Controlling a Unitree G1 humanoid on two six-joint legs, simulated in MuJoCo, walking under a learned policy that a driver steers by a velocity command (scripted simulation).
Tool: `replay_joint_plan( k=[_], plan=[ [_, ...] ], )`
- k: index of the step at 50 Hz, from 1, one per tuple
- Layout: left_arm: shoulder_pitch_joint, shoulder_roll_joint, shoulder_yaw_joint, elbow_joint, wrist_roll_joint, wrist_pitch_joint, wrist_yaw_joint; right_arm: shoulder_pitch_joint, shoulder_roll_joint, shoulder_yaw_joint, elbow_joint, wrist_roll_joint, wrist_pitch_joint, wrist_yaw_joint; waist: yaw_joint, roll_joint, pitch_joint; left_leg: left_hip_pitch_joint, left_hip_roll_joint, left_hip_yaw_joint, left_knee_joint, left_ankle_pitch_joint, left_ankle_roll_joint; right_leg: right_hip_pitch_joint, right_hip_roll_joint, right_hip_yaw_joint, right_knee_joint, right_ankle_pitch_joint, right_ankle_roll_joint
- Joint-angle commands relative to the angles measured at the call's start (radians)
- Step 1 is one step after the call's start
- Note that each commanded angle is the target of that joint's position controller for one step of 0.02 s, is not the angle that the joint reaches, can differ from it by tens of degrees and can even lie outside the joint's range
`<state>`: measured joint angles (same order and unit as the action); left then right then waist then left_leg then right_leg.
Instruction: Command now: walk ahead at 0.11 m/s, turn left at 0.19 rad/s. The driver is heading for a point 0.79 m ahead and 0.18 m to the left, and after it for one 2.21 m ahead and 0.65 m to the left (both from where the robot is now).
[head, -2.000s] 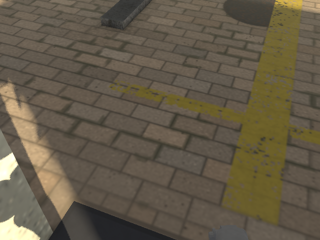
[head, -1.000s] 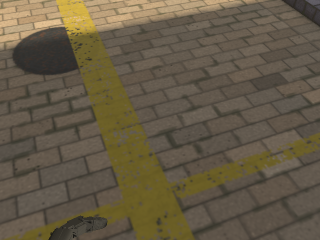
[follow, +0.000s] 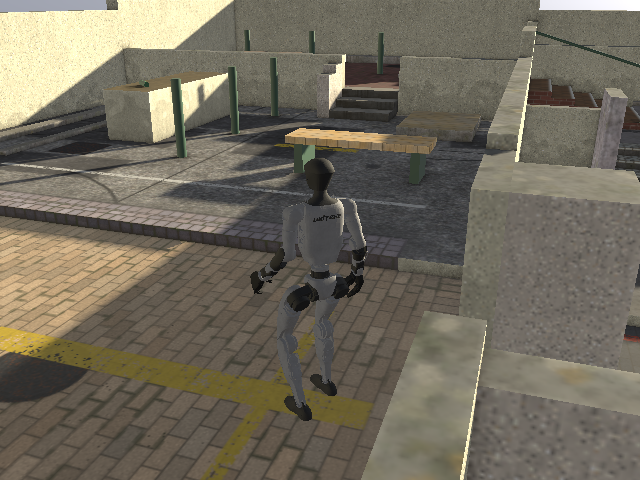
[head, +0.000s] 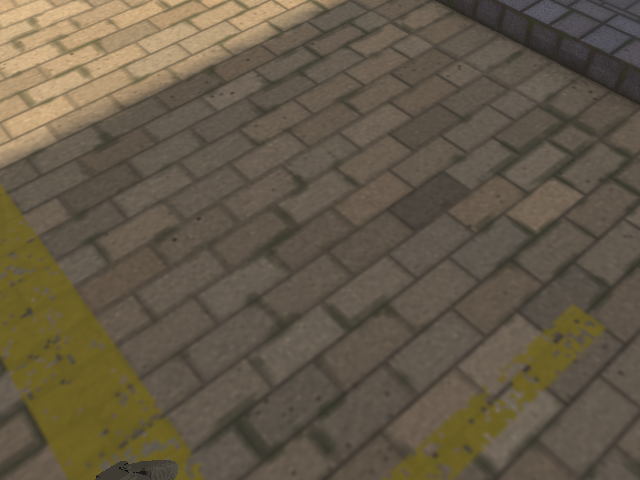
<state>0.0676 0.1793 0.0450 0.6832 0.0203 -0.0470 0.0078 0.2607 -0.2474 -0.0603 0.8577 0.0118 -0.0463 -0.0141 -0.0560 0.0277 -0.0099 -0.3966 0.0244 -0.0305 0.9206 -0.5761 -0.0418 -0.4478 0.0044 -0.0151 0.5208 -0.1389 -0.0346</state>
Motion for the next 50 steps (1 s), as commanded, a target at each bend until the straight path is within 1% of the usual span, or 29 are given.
replay_joint_plan(
  k=[1, 3, 5, 8, 11, 14, 15, 16, 17, 18, 19, 20, 22, 23, 26, 33, 36, 38, 39, 40, 41, 42, 43, 44, 45, 46, 47, 48, 50],
  plan=[
    [0.068, 0.157, 0.047, -0.026, -0.004, 0.006, 0.014, 0.014, -0.116, -0.034, -0.057, -0.004, 0.042, -0.025, 0.045, -0.131, -0.152, -0.230, 0.058, -0.044, 0.183, 0.028, -0.028, 0.303, -0.316, 0.297, -0.185, 0.262, -0.214],
    [0.008, 0.167, 0.052, -0.025, 0.008, 0.013, 0.025, 0.033, -0.096, -0.038, -0.059, -0.005, 0.066, -0.035, 0.014, -0.163, -0.118, -0.144, 0.043, -0.011, 0.205, 0.114, -0.041, 0.161, -0.282, 0.200, -0.231, 0.205, -0.203],
    [-0.006, 0.160, 0.052, -0.016, 0.006, 0.015, 0.034, 0.024, -0.087, -0.042, -0.072, -0.002, 0.072, -0.038, 0.011, -0.160, -0.109, -0.133, 0.040, 0.006, 0.184, 0.162, -0.038, 0.134, -0.268, 0.132, -0.243, 0.167, -0.202],
    [-0.004, 0.166, 0.056, 0.004, -0.001, 0.022, 0.050, -0.042, -0.058, -0.029, -0.112, -0.003, 0.078, -0.030, 0.032, -0.157, -0.104, -0.114, 0.056, 0.021, 0.058, 0.201, -0.023, 0.151, -0.278, 0.087, -0.246, 0.118, -0.203],
    [0.009, 0.193, 0.064, 0.018, -0.008, 0.036, 0.056, -0.070, -0.074, -0.026, -0.142, -0.002, 0.080, -0.012, 0.043, -0.167, -0.119, -0.057, 0.049, 0.049, -0.050, 0.205, -0.003, 0.185, -0.307, 0.073, -0.229, 0.114, -0.200],
    [0.006, 0.223, 0.075, 0.031, -0.042, 0.044, 0.048, -0.007, -0.088, -0.033, -0.130, -0.003, 0.081, 0.010, 0.009, -0.170, -0.126, 0.086, 0.021, 0.105, -0.234, 0.261, 0.064, 0.137, -0.307, 0.060, -0.224, -0.228, -0.141],
    [0.004, 0.210, 0.073, 0.035, -0.051, 0.045, 0.045, 0.051, -0.096, -0.040, -0.102, -0.008, 0.083, 0.015, -0.011, -0.148, -0.118, 0.174, -0.011, 0.135, -0.304, 0.261, 0.096, 0.082, -0.283, 0.034, -0.189, -0.345, -0.106],
    [0.003, 0.173, 0.066, 0.042, -0.049, 0.047, 0.042, 0.117, -0.108, -0.050, -0.069, -0.011, 0.082, 0.016, -0.027, -0.080, -0.082, 0.247, -0.021, 0.106, -0.383, 0.202, 0.134, 0.002, -0.233, -0.029, -0.062, -0.432, -0.055],
    [-0.015, 0.098, 0.051, 0.027, -0.034, 0.044, 0.030, 0.192, -0.181, -0.068, -0.054, -0.015, 0.076, 0.004, -0.031, 0.172, -0.029, 0.323, 0.179, -0.233, -0.548, 0.010, 0.229, -0.213, -0.119, -0.159, 0.320, -0.458, 0.032],
    [-0.100, 0.125, 0.058, -0.032, -0.031, 0.022, 0.026, 0.184, -0.287, -0.078, -0.102, -0.014, 0.052, 0.010, -0.046, 0.294, 0.052, 0.330, 0.344, -0.691, -0.753, -0.224, 0.379, -0.502, 0.019, -0.041, 0.479, -0.492, 0.053],
    [-0.168, 0.185, 0.069, -0.048, -0.048, -0.005, 0.018, 0.132, -0.245, -0.068, -0.126, -0.042, 0.023, 0.009, -0.051, 0.216, 0.078, 0.304, 0.349, -0.708, -0.822, -0.259, 0.381, -0.536, -0.030, 0.082, 0.548, -0.387, 0.027],
    [-0.136, 0.219, 0.080, -0.035, -0.054, -0.020, 0.014, 0.065, -0.214, -0.057, -0.137, -0.035, 0.003, 0.002, 0.001, 0.194, 0.091, 0.299, 0.320, -0.621, -0.802, -0.171, 0.328, -0.537, -0.053, 0.101, 0.527, -0.255, 0.011],
    [-0.082, 0.215, 0.086, 0.018, -0.016, -0.032, 0.021, 0.022, -0.172, -0.047, -0.145, -0.007, -0.006, -0.007, 0.034, 0.113, 0.048, 0.285, 0.243, -0.448, -0.757, 0.040, 0.248, -0.444, -0.073, 0.096, 0.455, -0.090, 0.026],
    [-0.085, 0.198, 0.084, 0.025, -0.011, -0.036, 0.016, 0.041, -0.155, -0.041, -0.140, -0.005, -0.008, -0.010, 0.036, 0.094, 0.024, 0.273, 0.211, -0.392, -0.753, 0.121, 0.235, -0.387, -0.061, 0.087, 0.435, -0.023, 0.032],
    [-0.102, 0.159, 0.072, 0.031, -0.018, -0.044, 0.004, 0.105, -0.148, -0.041, -0.128, 0.000, -0.019, -0.015, 0.026, 0.077, -0.008, 0.304, 0.167, -0.295, -0.740, 0.310, 0.224, -0.319, -0.030, 0.076, 0.309, 0.113, 0.046],
    [-0.230, 0.138, 0.045, -0.005, -0.037, -0.064, -0.027, 0.196, -0.162, -0.053, -0.105, 0.009, -0.011, -0.018, -0.040, 0.126, 0.043, 0.310, 0.159, -0.275, -0.713, 0.369, 0.239, -0.200, -0.006, 0.058, 0.033, 0.152, 0.072],
    [-0.248, 0.154, 0.039, -0.016, -0.042, -0.080, -0.044, 0.212, -0.168, -0.055, -0.099, 0.011, -0.003, -0.015, -0.051, 0.127, 0.060, 0.333, 0.180, -0.303, -0.671, 0.417, 0.241, -0.140, -0.004, 0.038, -0.029, 0.092, 0.051],
    [-0.202, 0.180, 0.044, -0.008, -0.043, -0.089, -0.047, 0.202, -0.179, -0.059, -0.101, 0.011, 0.003, -0.014, -0.025, 0.152, 0.048, 0.350, 0.195, -0.324, -0.628, 0.519, 0.232, -0.060, 0.007, 0.019, -0.065, 0.040, 0.024],
    [-0.138, 0.195, 0.052, 0.011, -0.039, -0.092, -0.045, 0.184, -0.177, -0.058, -0.106, 0.012, 0.006, -0.015, 0.013, 0.153, 0.022, 0.350, 0.177, -0.311, -0.573, 0.642, 0.219, 0.032, 0.022, 0.001, -0.104, 0.043, 0.001],
    [-0.024, 0.227, 0.067, 0.046, -0.032, -0.093, -0.040, 0.162, -0.161, -0.052, -0.115, 0.008, 0.005, -0.014, 0.065, 0.143, -0.048, 0.332, 0.135, -0.261, -0.461, 0.807, 0.194, 0.189, 0.021, 0.000, -0.105, 0.051, -0.035],
    [0.162, 0.276, 0.080, 0.081, -0.019, -0.093, -0.035, 0.125, -0.126, -0.038, -0.140, -0.006, 0.000, -0.013, 0.149, 0.078, -0.185, 0.201, 0.085, -0.199, -0.212, 0.794, 0.158, 0.459, -0.102, 0.128, -0.055, 0.058, -0.110],
    [0.317, 0.372, 0.106, 0.113, -0.009, -0.081, -0.032, 0.206, -0.062, -0.019, -0.163, -0.003, -0.020, -0.012, 0.146, -0.211, -0.319, -0.174, -0.069, -0.087, 0.162, 0.446, 0.066, 0.821, -0.314, 0.526, -0.091, -0.051, -0.271],
    [0.327, 0.307, 0.086, 0.137, -0.037, -0.076, -0.043, 0.206, -0.090, -0.018, -0.168, 0.006, -0.042, -0.011, 0.142, -0.318, -0.302, -0.367, -0.089, -0.121, 0.321, 0.016, 0.055, 0.846, -0.376, 0.779, -0.231, -0.206, -0.323],
    [0.253, 0.247, 0.067, 0.124, -0.050, -0.068, -0.040, 0.121, -0.153, -0.032, -0.177, 0.021, -0.055, -0.003, 0.141, -0.222, -0.142, -0.458, -0.017, -0.118, 0.385, 0.079, 0.065, 0.731, -0.345, 0.670, -0.244, -0.265, -0.288],
    [0.198, 0.219, 0.056, 0.104, -0.041, -0.057, -0.037, 0.046, -0.151, -0.029, -0.189, 0.016, -0.063, 0.001, 0.130, -0.134, -0.069, -0.444, 0.023, -0.084, 0.362, 0.165, 0.071, 0.607, -0.294, 0.551, -0.257, -0.223, -0.258],
    [0.159, 0.199, 0.047, 0.094, -0.033, -0.049, -0.036, 0.000, -0.143, -0.030, -0.202, -0.004, -0.069, 0.002, 0.110, -0.085, -0.008, -0.417, 0.048, -0.066, 0.295, 0.223, 0.066, 0.488, -0.255, 0.484, -0.286, -0.143, -0.245],
    [0.140, 0.185, 0.039, 0.086, -0.026, -0.046, -0.033, -0.014, -0.138, -0.034, -0.211, -0.018, -0.071, 0.001, 0.085, -0.086, 0.009, -0.366, 0.069, -0.063, 0.235, 0.260, 0.059, 0.411, -0.223, 0.438, -0.307, -0.060, -0.235],
    [0.137, 0.184, 0.037, 0.086, -0.025, -0.043, -0.030, -0.010, -0.121, -0.031, -0.220, -0.021, -0.070, 0.004, 0.066, -0.110, 0.008, -0.326, 0.074, -0.053, 0.189, 0.273, 0.048, 0.366, -0.202, 0.413, -0.323, -0.003, -0.237],
    [0.148, 0.199, 0.041, 0.091, -0.037, -0.042, -0.017, -0.034, -0.090, -0.021, -0.241, -0.024, -0.066, 0.005, 0.053, -0.124, 0.012, -0.294, 0.070, -0.025, 0.069, 0.288, 0.021, 0.303, -0.179, 0.351, -0.340, 0.096, -0.243]
  ],
)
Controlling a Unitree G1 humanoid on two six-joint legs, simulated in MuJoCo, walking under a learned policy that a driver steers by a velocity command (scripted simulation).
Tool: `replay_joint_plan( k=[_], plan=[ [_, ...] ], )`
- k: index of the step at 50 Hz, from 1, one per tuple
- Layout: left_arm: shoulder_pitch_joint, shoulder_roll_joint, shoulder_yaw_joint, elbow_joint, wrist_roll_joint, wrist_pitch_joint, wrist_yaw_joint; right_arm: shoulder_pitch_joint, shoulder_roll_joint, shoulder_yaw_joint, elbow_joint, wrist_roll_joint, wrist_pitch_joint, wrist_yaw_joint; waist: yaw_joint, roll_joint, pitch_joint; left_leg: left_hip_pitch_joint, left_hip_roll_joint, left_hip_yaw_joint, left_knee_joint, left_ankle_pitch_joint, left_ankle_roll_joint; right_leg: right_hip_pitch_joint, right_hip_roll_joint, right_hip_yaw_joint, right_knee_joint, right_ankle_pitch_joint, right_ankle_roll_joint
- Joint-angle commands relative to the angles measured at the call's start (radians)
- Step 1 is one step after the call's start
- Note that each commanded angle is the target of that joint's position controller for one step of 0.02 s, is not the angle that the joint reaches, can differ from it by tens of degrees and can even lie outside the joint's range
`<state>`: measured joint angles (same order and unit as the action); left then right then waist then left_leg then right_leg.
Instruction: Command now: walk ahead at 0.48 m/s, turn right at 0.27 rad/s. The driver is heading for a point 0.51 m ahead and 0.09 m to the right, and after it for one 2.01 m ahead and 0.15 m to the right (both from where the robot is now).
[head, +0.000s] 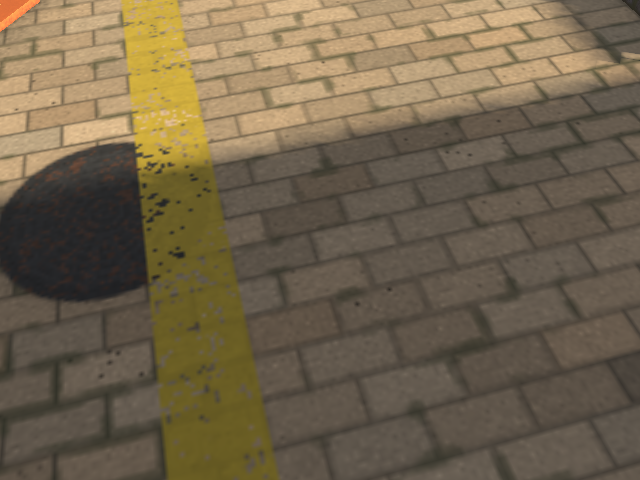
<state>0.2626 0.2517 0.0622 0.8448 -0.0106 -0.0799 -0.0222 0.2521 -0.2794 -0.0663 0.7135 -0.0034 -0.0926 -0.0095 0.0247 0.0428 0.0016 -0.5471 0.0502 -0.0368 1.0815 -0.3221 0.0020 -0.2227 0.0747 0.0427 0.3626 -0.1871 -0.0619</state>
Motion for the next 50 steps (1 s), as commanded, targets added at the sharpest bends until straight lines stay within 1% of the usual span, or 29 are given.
replay_joint_plan(
  k=[1, 4, 8, 10, 11, 12, 13, 14, 15, 16, 17, 18, 19, 22, 24, 28, 30, 33, 34, 35, 36, 37, 38, 39, 40, 42, 43, 46, 50],
  plan=[
    [-0.042, 0.144, 0.029, -0.069, -0.010, -0.008, 0.020, -0.063, -0.044, -0.008, -0.111, -0.011, -0.019, 0.001, -0.025, -0.132, 0.007, -0.116, 0.034, -0.004, -0.175, 0.076, -0.034, 0.041, -0.233, 0.257, -0.185, 0.183, -0.209],
    [-0.001, 0.177, 0.041, -0.062, -0.018, 0.001, 0.032, -0.181, -0.016, 0.010, -0.140, -0.005, -0.024, 0.012, 0.010, -0.126, 0.016, 0.024, -0.017, 0.018, -0.409, 0.275, -0.051, -0.054, -0.182, 0.190, -0.171, 0.209, -0.170],
    [0.084, 0.181, 0.042, -0.050, -0.032, 0.015, 0.035, -0.255, -0.060, -0.004, -0.170, 0.016, -0.028, 0.023, 0.028, -0.125, 0.007, 0.110, -0.046, -0.024, -0.551, 0.340, -0.044, 0.007, -0.220, 0.276, -0.099, 0.130, -0.137],
    [0.088, 0.186, 0.046, -0.054, -0.028, 0.022, 0.037, -0.232, -0.085, -0.017, -0.172, 0.019, -0.033, 0.023, 0.000, -0.133, -0.005, 0.183, -0.049, -0.024, -0.595, 0.290, -0.019, 0.036, -0.231, 0.316, -0.029, 0.123, -0.113],
    [0.085, 0.176, 0.043, -0.059, -0.024, 0.025, 0.038, -0.170, -0.101, -0.028, -0.157, 0.016, -0.035, 0.019, -0.037, -0.131, -0.031, 0.286, -0.053, -0.011, -0.625, 0.270, 0.004, 0.023, -0.205, 0.311, 0.039, 0.170, -0.092],
    [0.078, 0.147, 0.034, -0.071, -0.015, 0.023, 0.034, -0.065, -0.135, -0.045, -0.141, 0.006, -0.039, 0.012, -0.093, -0.117, -0.101, 0.458, -0.008, -0.037, -0.627, 0.256, 0.042, -0.027, -0.149, 0.276, 0.189, 0.204, -0.060],
    [0.076, 0.084, 0.011, -0.104, 0.012, 0.019, 0.032, 0.114, -0.207, -0.063, -0.126, -0.007, -0.035, 0.002, -0.160, 0.007, -0.264, 0.725, 0.186, -0.217, -0.597, 0.232, 0.108, -0.167, -0.078, 0.183, 0.496, 0.007, -0.020],
    [0.209, 0.040, -0.004, -0.132, -0.023, 0.005, 0.032, 0.160, -0.255, -0.071, -0.097, -0.018, -0.022, 0.012, -0.093, 0.335, -0.369, 0.932, 0.394, -0.670, -0.714, 0.012, 0.254, -0.468, 0.009, 0.094, 0.795, -0.417, 0.024],
    [0.195, 0.133, 0.015, -0.108, -0.040, 0.007, 0.034, 0.135, -0.162, -0.052, -0.107, -0.007, -0.018, 0.014, -0.106, 0.226, -0.289, 0.874, 0.382, -0.719, -0.757, -0.142, 0.246, -0.573, -0.065, 0.126, 0.927, -0.374, 0.032],
    [0.098, 0.170, 0.026, -0.122, -0.036, 0.014, 0.032, 0.090, -0.106, -0.036, -0.111, -0.002, -0.014, 0.009, -0.123, 0.123, -0.166, 0.762, 0.339, -0.543, -0.764, -0.100, 0.211, -0.600, -0.099, 0.105, 0.955, -0.275, 0.037],
    [0.046, 0.160, 0.027, -0.131, -0.025, 0.019, 0.032, 0.039, -0.090, -0.027, -0.109, -0.007, -0.010, 0.010, -0.101, 0.050, -0.100, 0.641, 0.294, -0.419, -0.783, 0.029, 0.193, -0.563, -0.132, 0.083, 0.938, -0.204, 0.042],
    [0.017, 0.149, 0.031, -0.145, -0.015, 0.022, 0.030, 0.001, -0.076, -0.023, -0.099, -0.012, -0.009, 0.012, -0.075, 0.045, -0.050, 0.549, 0.259, -0.337, -0.809, 0.118, 0.188, -0.540, -0.156, 0.081, 0.895, -0.163, 0.045],
    [0.017, 0.133, 0.032, -0.150, -0.019, 0.031, 0.024, -0.026, -0.062, -0.019, -0.094, -0.015, -0.011, 0.013, -0.050, 0.060, -0.020, 0.478, 0.230, -0.257, -0.842, 0.174, 0.178, -0.499, -0.177, 0.079, 0.865, -0.143, 0.045],
    [-0.012, 0.084, 0.022, -0.176, -0.017, 0.055, 0.018, -0.040, -0.076, -0.029, -0.065, -0.002, -0.026, 0.013, -0.028, 0.061, 0.012, 0.413, 0.225, -0.132, -0.907, 0.283, 0.191, -0.487, -0.193, 0.059, 0.784, -0.092, 0.061],
    [-0.054, 0.075, 0.016, -0.194, -0.009, 0.060, 0.013, -0.031, -0.104, -0.040, -0.044, -0.003, -0.027, 0.008, -0.030, 0.034, 0.018, 0.424, 0.233, -0.066, -0.925, 0.335, 0.199, -0.507, -0.201, 0.057, 0.694, -0.018, 0.073],
    [-0.160, 0.066, 0.006, -0.217, -0.010, 0.051, -0.014, -0.019, -0.145, -0.053, -0.018, 0.002, -0.016, -0.001, -0.061, 0.017, 0.034, 0.437, 0.204, 0.084, -0.930, 0.356, 0.163, -0.443, -0.186, 0.006, 0.459, 0.179, 0.063],
    [-0.225, 0.054, -0.003, -0.237, -0.007, 0.046, -0.020, 0.034, -0.159, -0.055, 0.012, 0.017, -0.011, 0.004, -0.083, 0.002, 0.052, 0.429, 0.207, 0.099, -0.935, 0.329, 0.162, -0.380, -0.165, -0.016, 0.363, 0.172, 0.046],
    [-0.276, 0.084, 0.002, -0.265, -0.005, 0.038, -0.026, 0.074, -0.195, -0.062, 0.053, 0.045, 0.005, 0.014, -0.071, 0.015, 0.081, 0.500, 0.244, 0.062, -0.896, 0.374, 0.169, -0.351, -0.142, -0.046, 0.262, 0.058, 0.010],
    [-0.260, 0.102, 0.009, -0.262, -0.003, 0.033, -0.026, 0.073, -0.208, -0.063, 0.062, 0.050, 0.012, 0.014, -0.051, 0.028, 0.070, 0.518, 0.249, 0.054, -0.854, 0.463, 0.163, -0.302, -0.123, -0.065, 0.226, 0.021, -0.004],
    [-0.183, 0.127, 0.024, -0.242, 0.001, 0.028, -0.024, 0.060, -0.215, -0.060, 0.070, 0.053, 0.018, 0.013, 0.005, 0.034, 0.024, 0.513, 0.229, 0.073, -0.756, 0.617, 0.144, -0.168, -0.089, -0.096, 0.169, 0.038, -0.021],
    [-0.026, 0.177, 0.051, -0.190, 0.005, 0.026, -0.016, 0.073, -0.190, -0.047, 0.082, 0.050, 0.020, 0.012, 0.078, 0.022, -0.071, 0.450, 0.178, 0.113, -0.571, 0.715, 0.113, 0.071, -0.055, -0.119, 0.148, 0.078, -0.044],
    [0.155, 0.262, 0.079, -0.157, 0.013, 0.029, 0.001, 0.079, -0.133, -0.020, 0.065, 0.024, 0.016, 0.011, 0.152, -0.058, -0.215, 0.242, 0.118, 0.139, -0.263, 0.467, 0.061, 0.384, -0.218, 0.061, 0.187, 0.135, -0.100],
    [0.168, 0.352, 0.084, -0.160, 0.025, 0.029, 0.011, 0.188, -0.011, 0.016, 0.036, 0.014, 0.000, 0.016, 0.068, -0.306, -0.347, -0.106, -0.054, 0.078, 0.096, -0.252, -0.005, 0.630, -0.490, 0.538, 0.077, -0.008, -0.246],
    [0.175, 0.265, 0.064, -0.168, 0.021, 0.022, 0.010, 0.124, -0.119, -0.009, 0.051, 0.043, -0.015, 0.015, 0.128, -0.216, -0.380, -0.179, -0.047, -0.088, 0.227, -0.278, -0.006, 0.575, -0.500, 0.639, -0.020, -0.097, -0.256],
    [0.126, 0.217, 0.048, -0.154, 0.014, 0.016, 0.008, 0.056, -0.156, -0.024, 0.024, 0.063, -0.017, 0.015, 0.109, -0.201, -0.225, -0.260, 0.002, -0.072, 0.245, -0.204, 0.006, 0.475, -0.466, 0.471, -0.030, -0.081, -0.210],
    [0.000, 0.135, 0.024, -0.150, 0.012, 0.006, 0.003, 0.007, -0.139, -0.026, 0.020, 0.033, -0.004, 0.005, 0.037, -0.154, -0.089, -0.204, 0.077, -0.045, 0.153, -0.042, 0.008, 0.241, -0.383, 0.269, -0.083, -0.003, -0.155],
    [-0.037, 0.107, 0.017, -0.150, 0.020, -0.003, 0.001, 0.038, -0.127, -0.028, 0.031, 0.032, 0.013, 0.006, 0.001, -0.172, -0.067, -0.138, 0.097, -0.059, 0.132, 0.015, 0.009, 0.161, -0.356, 0.200, -0.122, 0.038, -0.140],
    [-0.065, 0.105, 0.025, -0.124, 0.026, -0.032, 0.005, 0.056, -0.074, -0.022, 0.039, 0.039, 0.050, 0.007, -0.038, -0.127, -0.023, -0.102, 0.101, -0.071, 0.086, 0.097, -0.004, 0.077, -0.350, 0.072, -0.206, 0.151, -0.141],
    [-0.040, 0.123, 0.033, -0.085, 0.031, -0.035, 0.025, -0.019, -0.057, -0.018, 0.014, 0.030, 0.055, 0.013, -0.028, -0.093, 0.028, -0.168, 0.085, -0.082, -0.087, 0.279, -0.015, 0.111, -0.326, -0.079, -0.230, 0.251, -0.119]
  ],
)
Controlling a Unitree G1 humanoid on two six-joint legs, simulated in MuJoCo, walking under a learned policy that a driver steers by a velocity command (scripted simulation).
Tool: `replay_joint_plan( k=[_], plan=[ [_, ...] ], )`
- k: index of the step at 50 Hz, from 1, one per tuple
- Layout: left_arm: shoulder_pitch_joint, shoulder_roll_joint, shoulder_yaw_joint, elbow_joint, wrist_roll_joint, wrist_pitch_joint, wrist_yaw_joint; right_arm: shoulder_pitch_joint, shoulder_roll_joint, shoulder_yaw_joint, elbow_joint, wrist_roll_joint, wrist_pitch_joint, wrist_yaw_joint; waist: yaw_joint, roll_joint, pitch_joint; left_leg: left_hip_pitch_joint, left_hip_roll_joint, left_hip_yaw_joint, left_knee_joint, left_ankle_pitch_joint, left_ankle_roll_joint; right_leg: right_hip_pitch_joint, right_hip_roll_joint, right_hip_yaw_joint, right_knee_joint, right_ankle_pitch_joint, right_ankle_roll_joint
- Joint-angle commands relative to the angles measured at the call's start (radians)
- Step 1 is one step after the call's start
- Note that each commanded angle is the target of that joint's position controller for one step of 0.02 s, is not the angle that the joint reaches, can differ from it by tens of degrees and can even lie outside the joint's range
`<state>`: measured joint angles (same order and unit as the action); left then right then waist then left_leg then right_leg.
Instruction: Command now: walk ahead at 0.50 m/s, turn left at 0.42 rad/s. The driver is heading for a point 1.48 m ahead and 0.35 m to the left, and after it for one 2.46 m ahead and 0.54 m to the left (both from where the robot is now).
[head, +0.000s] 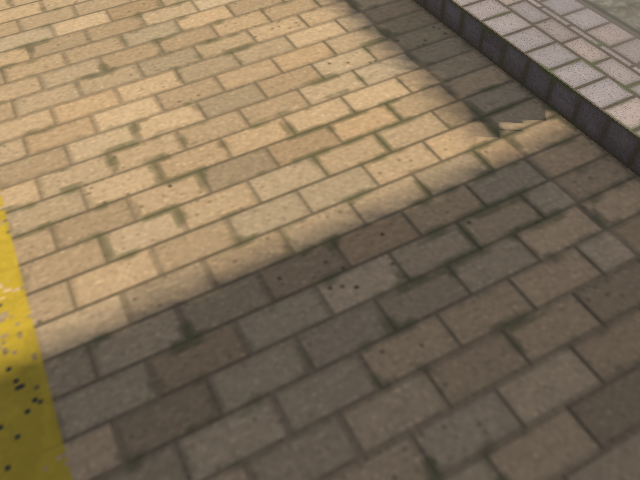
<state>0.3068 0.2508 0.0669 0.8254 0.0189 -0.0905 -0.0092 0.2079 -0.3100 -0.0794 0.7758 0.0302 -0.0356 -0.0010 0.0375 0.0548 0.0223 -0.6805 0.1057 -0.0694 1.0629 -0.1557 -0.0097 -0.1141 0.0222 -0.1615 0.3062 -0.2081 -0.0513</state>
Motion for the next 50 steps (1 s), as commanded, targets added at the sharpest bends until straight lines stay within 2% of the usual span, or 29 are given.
replay_joint_plan(
  k=[1, 6, 9, 11, 12, 13, 14, 15, 16, 17, 18, 19, 20, 23, 25, 28, 31, 34, 36, 37, 38, 39, 40, 41, 42, 43, 44, 46, 50],
  plan=[
    [-0.084, 0.131, 0.029, -0.061, 0.000, -0.022, 0.015, 0.000, -0.021, -0.001, -0.056, -0.004, -0.004, 0.010, -0.034, -0.104, 0.017, -0.025, 0.025, -0.032, -0.134, 0.162, -0.001, 0.006, -0.264, 0.091, -0.178, 0.276, -0.121],
    [-0.005, 0.176, 0.043, -0.022, -0.016, -0.001, 0.024, -0.172, 0.005, 0.020, -0.127, -0.008, -0.007, 0.045, 0.036, -0.077, 0.085, -0.049, 0.009, 0.060, -0.349, 0.204, 0.034, 0.118, -0.297, 0.005, -0.171, 0.308, -0.107],
    [0.015, 0.200, 0.050, -0.007, -0.030, 0.024, 0.026, -0.215, -0.006, 0.019, -0.170, -0.007, -0.006, 0.064, 0.036, -0.089, 0.087, -0.047, -0.019, 0.115, -0.408, 0.101, 0.070, 0.219, -0.319, -0.031, -0.095, 0.472, -0.088],
    [-0.001, 0.232, 0.058, -0.013, -0.037, 0.038, 0.033, -0.172, -0.037, 0.002, -0.180, -0.007, -0.001, 0.070, -0.008, -0.132, 0.027, 0.071, -0.085, 0.177, -0.410, 0.000, 0.108, 0.249, -0.317, -0.058, 0.032, 0.818, -0.067],
    [-0.012, 0.247, 0.061, -0.017, -0.040, 0.047, 0.037, -0.096, -0.065, -0.013, -0.169, -0.004, 0.002, 0.068, -0.056, -0.151, -0.022, 0.172, -0.126, 0.201, -0.408, -0.049, 0.132, 0.249, -0.310, -0.067, 0.150, 0.963, -0.056],
    [-0.031, 0.254, 0.061, -0.021, -0.045, 0.053, 0.040, 0.040, -0.108, -0.039, -0.139, -0.002, 0.004, 0.060, -0.137, -0.144, -0.093, 0.363, -0.168, 0.208, -0.463, -0.025, 0.165, 0.191, -0.285, -0.085, 0.336, 0.986, -0.034],
    [-0.034, 0.234, 0.052, -0.032, -0.039, 0.047, 0.043, 0.201, -0.177, -0.074, -0.098, -0.004, 0.013, 0.041, -0.217, -0.089, -0.175, 0.661, -0.146, 0.109, -0.515, 0.027, 0.209, -0.010, -0.244, -0.086, 0.605, 0.774, 0.009],
    [0.055, 0.077, 0.006, -0.086, 0.003, 0.023, 0.029, 0.198, -0.293, -0.094, -0.093, 0.002, 0.011, 0.027, -0.104, 0.198, -0.234, 1.018, 0.121, -0.414, -0.560, -0.050, 0.379, -0.494, -0.051, -0.042, 0.987, -0.205, 0.081],
    [-0.013, 0.117, 0.000, -0.106, -0.026, -0.023, 0.014, 0.221, -0.242, -0.072, -0.131, -0.008, -0.006, 0.033, -0.145, 0.112, -0.409, 1.116, 0.232, -0.780, -0.736, -0.187, 0.468, -0.632, 0.025, 0.222, 1.136, -0.388, 0.078],
    [-0.129, 0.175, 0.017, -0.140, -0.065, -0.047, 0.004, 0.195, -0.180, -0.055, -0.123, -0.017, -0.019, 0.036, -0.174, 0.043, -0.286, 1.046, 0.209, -0.650, -0.776, -0.133, 0.403, -0.719, -0.032, 0.264, 1.124, -0.300, 0.054],
    [-0.149, 0.162, 0.010, -0.151, -0.062, -0.059, 0.006, 0.139, -0.151, -0.046, -0.126, -0.013, -0.028, 0.035, -0.131, -0.016, -0.186, 0.901, 0.168, -0.521, -0.771, -0.054, 0.366, -0.704, -0.077, 0.260, 1.036, -0.215, 0.037],
    [-0.145, 0.161, 0.013, -0.138, -0.036, -0.060, 0.014, 0.068, -0.116, -0.035, -0.136, -0.011, -0.030, 0.034, -0.082, -0.061, -0.119, 0.754, 0.125, -0.416, -0.775, 0.053, 0.336, -0.644, -0.111, 0.255, 0.945, -0.170, 0.041],
    [-0.122, 0.174, 0.021, -0.131, -0.021, -0.050, 0.015, 0.026, -0.088, -0.025, -0.154, -0.022, -0.032, 0.029, -0.046, -0.040, -0.099, 0.652, 0.097, -0.351, -0.792, 0.143, 0.326, -0.567, -0.134, 0.261, 0.890, -0.134, 0.048],
    [-0.107, 0.146, 0.019, -0.135, -0.006, -0.015, 0.014, 0.015, -0.103, -0.027, -0.160, -0.020, -0.037, 0.015, -0.014, -0.036, -0.068, 0.505, 0.061, -0.270, -0.832, 0.261, 0.325, -0.499, -0.136, 0.234, 0.762, -0.089, 0.091],
    [-0.175, 0.116, 0.006, -0.158, -0.002, -0.006, 0.016, 0.040, -0.133, -0.035, -0.150, -0.017, -0.034, 0.000, -0.030, -0.028, -0.039, 0.443, 0.027, -0.210, -0.839, 0.279, 0.307, -0.497, -0.117, 0.214, 0.624, 0.012, 0.120],
    [-0.292, 0.088, -0.010, -0.183, -0.006, -0.010, 0.007, 0.077, -0.142, -0.038, -0.138, -0.010, -0.024, -0.011, -0.080, 0.012, -0.026, 0.394, -0.033, -0.157, -0.815, 0.178, 0.249, -0.417, -0.065, 0.201, 0.374, 0.233, 0.128],
    [-0.354, 0.107, -0.007, -0.202, -0.024, -0.019, -0.007, 0.129, -0.143, -0.038, -0.117, -0.007, -0.016, -0.012, -0.111, 0.035, -0.029, 0.430, -0.007, -0.208, -0.783, 0.081, 0.228, -0.372, -0.035, 0.211, 0.262, 0.302, 0.121],
    [-0.349, 0.140, 0.005, -0.204, -0.024, -0.034, -0.022, 0.158, -0.119, -0.031, -0.098, -0.009, -0.014, -0.014, -0.107, 0.056, -0.029, 0.533, 0.046, -0.279, -0.707, 0.052, 0.213, -0.364, -0.043, 0.227, 0.206, 0.239, 0.080],
    [-0.272, 0.156, 0.018, -0.187, -0.023, -0.041, -0.022, 0.140, -0.115, -0.030, -0.098, -0.014, -0.009, -0.013, -0.058, 0.082, -0.036, 0.556, 0.045, -0.292, -0.636, 0.138, 0.189, -0.272, -0.031, 0.196, 0.166, 0.170, 0.038],
    [-0.180, 0.183, 0.033, -0.165, -0.014, -0.046, -0.017, 0.137, -0.088, -0.021, -0.103, -0.018, -0.009, -0.011, -0.013, 0.073, -0.091, 0.543, -0.004, -0.260, -0.523, 0.240, 0.162, -0.134, -0.038, 0.195, 0.153, 0.162, 0.004],
    [-0.030, 0.233, 0.046, -0.150, 0.000, -0.049, -0.011, 0.138, -0.044, -0.001, -0.122, -0.030, -0.011, -0.010, 0.050, -0.018, -0.226, 0.437, -0.062, -0.191, -0.255, 0.135, 0.123, 0.106, -0.186, 0.350, 0.173, 0.157, -0.063],
    [0.077, 0.320, 0.071, -0.103, 0.004, -0.037, -0.016, 0.294, 0.016, 0.016, -0.129, -0.001, -0.023, -0.010, -0.001, -0.356, -0.340, 0.078, -0.213, -0.074, 0.093, -0.310, 0.042, 0.425, -0.389, 0.819, 0.072, -0.076, -0.242],
    [0.090, 0.230, 0.052, -0.098, -0.030, -0.033, -0.025, 0.272, -0.069, 0.006, -0.113, 0.008, -0.028, -0.013, 0.032, -0.297, -0.293, -0.076, -0.174, -0.126, 0.222, -0.413, 0.034, 0.428, -0.413, 0.976, -0.017, -0.342, -0.247],
    [0.040, 0.174, 0.035, -0.108, -0.033, -0.027, -0.021, 0.150, -0.122, -0.008, -0.129, 0.008, -0.028, -0.011, 0.054, -0.194, -0.157, -0.125, -0.133, -0.122, 0.258, -0.327, 0.037, 0.316, -0.377, 0.836, -0.030, -0.351, -0.204],
    [-0.012, 0.158, 0.025, -0.118, -0.019, -0.019, -0.017, 0.073, -0.114, -0.004, -0.149, -0.006, -0.029, -0.013, 0.039, -0.121, -0.096, -0.103, -0.094, -0.077, 0.235, -0.256, 0.039, 0.201, -0.334, 0.712, -0.036, -0.247, -0.176],
    [-0.045, 0.138, 0.017, -0.114, -0.013, -0.014, -0.016, 0.029, -0.101, -0.004, -0.164, -0.022, -0.034, -0.010, 0.020, -0.104, -0.039, -0.089, -0.063, -0.061, 0.171, -0.205, 0.038, 0.105, -0.296, 0.628, -0.056, -0.140, -0.174],
    [-0.061, 0.122, 0.009, -0.113, -0.006, -0.016, -0.013, 0.034, -0.087, -0.005, -0.166, -0.025, -0.035, -0.006, -0.008, -0.131, -0.033, -0.037, -0.032, -0.054, 0.121, -0.166, 0.038, 0.046, -0.264, 0.567, -0.074, -0.053, -0.164],
    [-0.055, 0.113, 0.005, -0.102, -0.013, -0.019, -0.012, 0.060, -0.054, 0.002, -0.158, -0.019, -0.032, -0.001, -0.027, -0.159, -0.043, 0.011, -0.016, -0.027, 0.049, -0.149, 0.029, 0.006, -0.234, 0.492, -0.104, 0.051, -0.170],
    [-0.021, 0.170, 0.018, -0.070, -0.027, -0.016, -0.001, -0.040, -0.012, 0.023, -0.186, -0.027, -0.033, 0.002, -0.007, -0.127, -0.020, -0.002, 0.001, 0.013, -0.177, -0.026, 0.002, -0.013, -0.232, 0.382, -0.150, 0.189, -0.184]
  ],
)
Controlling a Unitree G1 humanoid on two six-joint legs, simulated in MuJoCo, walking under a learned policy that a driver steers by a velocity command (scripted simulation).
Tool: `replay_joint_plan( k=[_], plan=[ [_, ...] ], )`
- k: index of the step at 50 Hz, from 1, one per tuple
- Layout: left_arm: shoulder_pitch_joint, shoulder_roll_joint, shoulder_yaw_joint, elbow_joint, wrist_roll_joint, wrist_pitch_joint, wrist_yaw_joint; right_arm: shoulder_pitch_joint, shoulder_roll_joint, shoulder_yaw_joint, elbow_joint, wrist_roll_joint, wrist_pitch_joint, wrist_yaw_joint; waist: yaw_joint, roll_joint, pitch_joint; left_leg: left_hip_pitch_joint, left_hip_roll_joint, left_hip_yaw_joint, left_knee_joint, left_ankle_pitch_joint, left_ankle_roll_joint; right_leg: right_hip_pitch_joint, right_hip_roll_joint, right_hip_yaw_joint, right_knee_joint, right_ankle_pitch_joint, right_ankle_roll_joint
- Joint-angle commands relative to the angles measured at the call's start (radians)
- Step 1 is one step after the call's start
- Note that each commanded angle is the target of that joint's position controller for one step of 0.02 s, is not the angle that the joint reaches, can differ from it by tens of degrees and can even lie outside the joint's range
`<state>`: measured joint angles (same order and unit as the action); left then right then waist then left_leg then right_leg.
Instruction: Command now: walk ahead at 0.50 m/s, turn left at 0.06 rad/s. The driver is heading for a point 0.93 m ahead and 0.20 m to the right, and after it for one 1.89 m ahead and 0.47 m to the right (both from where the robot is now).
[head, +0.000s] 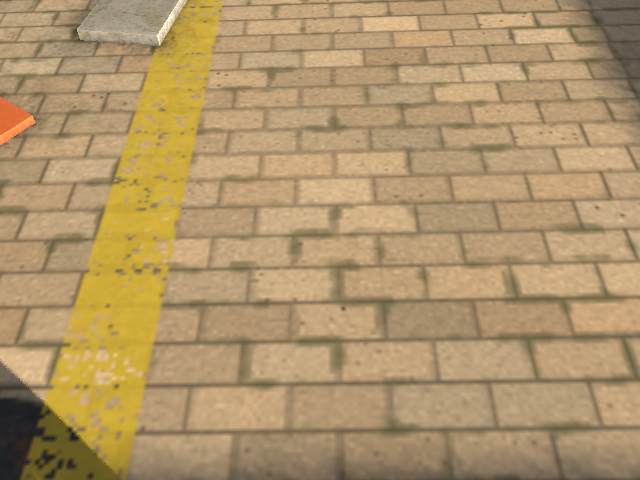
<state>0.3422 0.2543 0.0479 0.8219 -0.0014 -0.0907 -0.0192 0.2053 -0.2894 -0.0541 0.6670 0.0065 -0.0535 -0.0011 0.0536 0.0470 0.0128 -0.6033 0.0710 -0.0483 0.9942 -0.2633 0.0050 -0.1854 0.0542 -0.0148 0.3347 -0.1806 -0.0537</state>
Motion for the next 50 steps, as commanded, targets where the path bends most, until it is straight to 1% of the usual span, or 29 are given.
replay_joint_plan(
  k=[1, 4, 8, 10, 11, 12, 13, 14, 15, 16, 17, 18, 19, 21, 23, 28, 33, 35, 36, 37, 38, 39, 40, 41, 42, 43, 44, 47, 50],
  plan=[
    [-0.043, 0.172, 0.038, -0.059, -0.012, -0.011, 0.010, -0.074, -0.024, 0.002, -0.085, -0.005, -0.020, 0.003, -0.011, -0.118, -0.004, -0.059, 0.030, 0.000, -0.177, 0.135, -0.017, 0.048, -0.249, 0.215, -0.181, 0.177, -0.173],
    [0.006, 0.185, 0.039, -0.035, -0.022, 0.002, 0.013, -0.164, -0.019, 0.006, -0.101, 0.001, -0.032, 0.014, 0.018, -0.116, 0.015, 0.025, -0.010, 0.020, -0.352, 0.257, -0.032, 0.027, -0.223, 0.175, -0.163, 0.200, -0.154],
    [0.063, 0.198, 0.043, -0.012, -0.030, 0.024, 0.019, -0.238, -0.046, -0.004, -0.125, 0.012, -0.050, 0.032, 0.026, -0.129, 0.024, 0.093, -0.045, 0.009, -0.472, 0.253, -0.021, 0.080, -0.259, 0.234, -0.099, 0.173, -0.134],
    [0.050, 0.213, 0.049, -0.011, -0.030, 0.034, 0.026, -0.185, -0.074, -0.017, -0.113, 0.012, -0.058, 0.033, -0.022, -0.144, 0.004, 0.200, -0.055, 0.012, -0.527, 0.214, 0.003, 0.089, -0.268, 0.258, -0.034, 0.199, -0.110],
    [0.043, 0.204, 0.046, -0.014, -0.027, 0.035, 0.027, -0.098, -0.101, -0.033, -0.087, 0.007, -0.059, 0.026, -0.070, -0.138, -0.042, 0.342, -0.066, 0.027, -0.559, 0.204, 0.027, 0.063, -0.234, 0.237, 0.054, 0.282, -0.087],
    [0.032, 0.166, 0.032, -0.026, -0.017, 0.032, 0.025, 0.035, -0.148, -0.054, -0.062, -0.007, -0.061, 0.016, -0.137, -0.114, -0.142, 0.565, 0.004, -0.024, -0.534, 0.214, 0.069, -0.029, -0.177, 0.197, 0.242, 0.268, -0.052],
    [0.030, 0.084, 0.005, -0.063, 0.017, 0.026, 0.027, 0.212, -0.229, -0.073, -0.043, -0.019, -0.052, 0.003, -0.195, 0.059, -0.310, 0.844, 0.222, -0.243, -0.500, 0.242, 0.123, -0.222, -0.086, 0.115, 0.573, -0.060, -0.006],
    [0.158, 0.050, -0.005, -0.083, -0.025, 0.009, 0.025, 0.219, -0.253, -0.075, -0.026, -0.025, -0.040, 0.012, -0.126, 0.334, -0.393, 0.994, 0.378, -0.654, -0.638, -0.009, 0.263, -0.512, -0.013, 0.112, 0.824, -0.431, 0.026],
    [0.101, 0.156, 0.022, -0.062, -0.045, 0.010, 0.028, 0.180, -0.152, -0.053, -0.030, -0.012, -0.038, 0.014, -0.147, 0.171, -0.266, 0.899, 0.336, -0.610, -0.683, -0.149, 0.237, -0.601, -0.075, 0.155, 0.929, -0.372, 0.034],
    [0.017, 0.181, 0.033, -0.079, -0.045, 0.014, 0.026, 0.132, -0.105, -0.038, -0.029, -0.004, -0.039, 0.012, -0.147, 0.107, -0.150, 0.781, 0.296, -0.445, -0.697, -0.117, 0.202, -0.622, -0.107, 0.138, 0.932, -0.275, 0.033],
    [-0.012, 0.163, 0.033, -0.079, -0.037, 0.021, 0.028, 0.074, -0.082, -0.028, -0.026, -0.009, -0.041, 0.015, -0.114, 0.047, -0.096, 0.667, 0.250, -0.345, -0.726, -0.021, 0.185, -0.579, -0.139, 0.125, 0.911, -0.202, 0.040],
    [-0.028, 0.150, 0.036, -0.086, -0.027, 0.029, 0.026, 0.031, -0.058, -0.023, -0.019, -0.014, -0.044, 0.018, -0.089, 0.053, -0.047, 0.585, 0.216, -0.263, -0.758, 0.055, 0.181, -0.555, -0.162, 0.126, 0.868, -0.155, 0.046],
    [-0.018, 0.130, 0.036, -0.087, -0.028, 0.040, 0.022, 0.006, -0.054, -0.023, -0.012, -0.020, -0.049, 0.017, -0.064, 0.073, -0.028, 0.521, 0.198, -0.196, -0.790, 0.109, 0.174, -0.507, -0.180, 0.127, 0.847, -0.122, 0.050],
    [-0.029, 0.096, 0.032, -0.100, -0.029, 0.057, 0.019, -0.009, -0.061, -0.031, 0.005, -0.018, -0.062, 0.014, -0.046, 0.060, -0.010, 0.472, 0.196, -0.109, -0.830, 0.214, 0.185, -0.492, -0.188, 0.118, 0.822, -0.083, 0.063],
    [-0.068, 0.086, 0.030, -0.124, -0.023, 0.066, 0.018, -0.003, -0.084, -0.041, 0.026, -0.019, -0.067, 0.008, -0.044, 0.028, 0.007, 0.472, 0.203, -0.041, -0.849, 0.286, 0.194, -0.526, -0.192, 0.123, 0.756, -0.022, 0.075],
    [-0.208, 0.065, 0.015, -0.171, -0.019, 0.057, -0.014, 0.027, -0.135, -0.057, 0.063, -0.012, -0.054, -0.006, -0.088, 0.001, 0.040, 0.499, 0.181, 0.125, -0.861, 0.324, 0.166, -0.485, -0.175, 0.063, 0.470, 0.202, 0.061],
    [-0.324, 0.088, 0.018, -0.238, -0.019, 0.061, -0.037, 0.083, -0.182, -0.074, 0.104, 0.015, -0.028, -0.009, -0.114, 0.000, 0.073, 0.637, 0.224, 0.192, -0.801, 0.395, 0.130, -0.479, -0.147, -0.002, 0.330, 0.115, 0.005],
    [-0.289, 0.118, 0.035, -0.248, -0.015, 0.067, -0.040, 0.077, -0.213, -0.083, 0.106, 0.024, -0.014, -0.012, -0.076, 0.031, 0.027, 0.675, 0.223, 0.228, -0.674, 0.704, 0.107, -0.374, -0.087, -0.061, 0.315, 0.007, -0.035],
    [-0.200, 0.146, 0.053, -0.231, -0.016, 0.070, -0.037, 0.068, -0.224, -0.085, 0.105, 0.029, -0.005, -0.014, -0.020, 0.036, -0.030, 0.666, 0.207, 0.252, -0.532, 0.854, 0.091, -0.248, -0.040, -0.094, 0.296, -0.020, -0.062],
    [-0.033, 0.199, 0.086, -0.186, -0.020, 0.074, -0.027, 0.063, -0.207, -0.077, 0.101, 0.030, 0.000, -0.017, 0.067, 0.014, -0.115, 0.580, 0.166, 0.284, -0.315, 0.867, 0.059, -0.007, 0.011, -0.103, 0.240, 0.032, -0.099],
    [0.120, 0.295, 0.120, -0.153, -0.026, 0.085, -0.005, 0.090, -0.150, -0.053, 0.081, -0.003, -0.006, -0.019, 0.113, -0.125, -0.207, 0.315, 0.114, 0.290, 0.016, 0.489, 0.006, 0.300, -0.126, 0.135, 0.222, 0.063, -0.164],
    [0.059, 0.383, 0.121, -0.176, -0.029, 0.071, -0.006, 0.167, -0.024, -0.011, 0.023, -0.031, -0.033, -0.007, -0.019, -0.341, -0.307, -0.085, -0.095, 0.136, 0.323, -0.342, -0.046, 0.547, -0.347, 0.724, 0.073, -0.175, -0.348],
    [0.078, 0.290, 0.095, -0.202, -0.025, 0.055, -0.014, 0.048, -0.120, -0.026, 0.018, 0.009, -0.065, 0.004, 0.069, -0.198, -0.357, -0.184, -0.072, -0.044, 0.399, -0.327, -0.026, 0.560, -0.380, 0.822, -0.042, -0.261, -0.337],
    [0.047, 0.242, 0.080, -0.190, -0.017, 0.040, -0.016, -0.026, -0.151, -0.034, -0.008, 0.038, -0.080, 0.009, 0.066, -0.159, -0.216, -0.250, -0.035, -0.033, 0.370, -0.226, -0.004, 0.461, -0.356, 0.687, -0.054, -0.190, -0.295],
    [-0.008, 0.216, 0.071, -0.194, -0.019, 0.034, -0.015, -0.033, -0.138, -0.029, -0.002, 0.021, -0.089, 0.002, 0.022, -0.081, -0.142, -0.208, 0.009, -0.033, 0.288, -0.140, 0.005, 0.319, -0.313, 0.573, -0.047, -0.090, -0.263],
    [-0.073, 0.187, 0.062, -0.206, -0.014, 0.035, -0.011, -0.027, -0.141, -0.034, 0.009, -0.005, -0.088, -0.006, -0.020, -0.067, -0.095, -0.137, 0.037, -0.034, 0.204, -0.086, -0.001, 0.191, -0.275, 0.483, -0.053, 0.020, -0.240],
    [-0.110, 0.167, 0.053, -0.224, -0.002, 0.034, -0.006, -0.006, -0.146, -0.039, 0.013, -0.012, -0.077, -0.005, -0.054, -0.090, -0.085, -0.069, 0.054, -0.043, 0.169, -0.050, -0.006, 0.110, -0.250, 0.438, -0.073, 0.094, -0.235],
    [-0.117, 0.152, 0.046, -0.212, 0.001, 0.023, 0.007, 0.028, -0.108, -0.031, 0.036, -0.017, -0.045, 0.000, -0.078, -0.090, -0.074, -0.020, 0.057, -0.008, 0.067, 0.027, -0.044, 0.017, -0.228, 0.320, -0.115, 0.268, -0.241],
    [-0.072, 0.163, 0.044, -0.174, 0.001, 0.017, 0.019, -0.056, -0.074, -0.014, 0.023, -0.013, -0.035, 0.004, -0.041, -0.102, -0.031, -0.048, 0.061, 0.010, -0.108, 0.221, -0.061, 0.007, -0.198, 0.205, -0.139, 0.332, -0.201]
  ],
)
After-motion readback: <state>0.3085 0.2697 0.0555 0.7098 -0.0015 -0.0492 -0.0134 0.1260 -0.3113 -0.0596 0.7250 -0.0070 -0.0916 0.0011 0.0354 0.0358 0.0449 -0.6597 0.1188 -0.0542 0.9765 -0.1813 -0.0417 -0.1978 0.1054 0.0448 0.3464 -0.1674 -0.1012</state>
